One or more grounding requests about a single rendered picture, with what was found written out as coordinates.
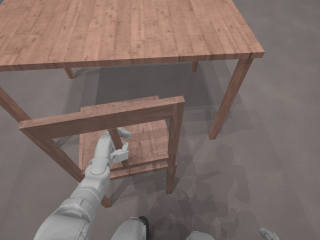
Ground robot left foot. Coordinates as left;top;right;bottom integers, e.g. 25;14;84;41
139;216;149;240

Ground chair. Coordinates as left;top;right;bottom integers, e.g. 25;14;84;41
18;95;185;208

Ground robot right hand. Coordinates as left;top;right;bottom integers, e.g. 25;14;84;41
259;227;279;240

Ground robot left upper arm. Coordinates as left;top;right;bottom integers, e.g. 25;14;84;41
36;213;92;240

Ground robot left shin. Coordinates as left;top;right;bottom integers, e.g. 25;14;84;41
129;217;143;223

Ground robot left hand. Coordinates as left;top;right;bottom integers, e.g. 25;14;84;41
94;127;132;164

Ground table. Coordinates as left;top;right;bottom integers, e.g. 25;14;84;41
0;0;265;140

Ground left robot forearm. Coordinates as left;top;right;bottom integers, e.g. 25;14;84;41
33;156;111;240

